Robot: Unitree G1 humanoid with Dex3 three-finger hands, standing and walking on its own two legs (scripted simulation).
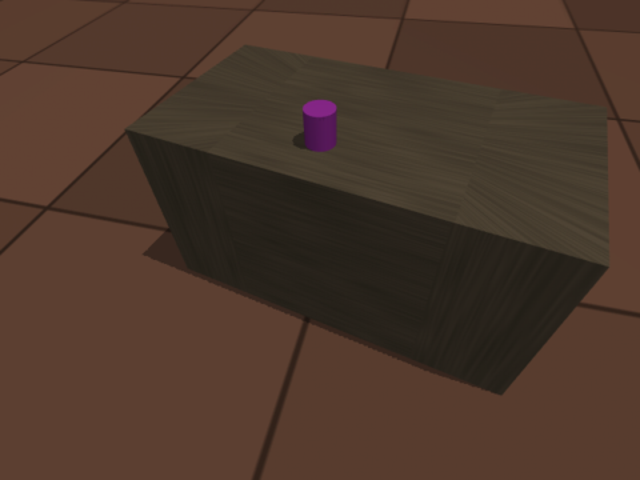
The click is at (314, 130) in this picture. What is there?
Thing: squat round
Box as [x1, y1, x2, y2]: [303, 100, 336, 151]
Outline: 313,100 306,103 303,106 305,145 312,150 323,151 332,148 336,142 336,107 332,102 327,100
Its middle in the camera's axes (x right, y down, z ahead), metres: +0.00 -0.30 +1.01
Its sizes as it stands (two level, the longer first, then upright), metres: 0.085 0.085 0.100
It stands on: a support 0.65 m high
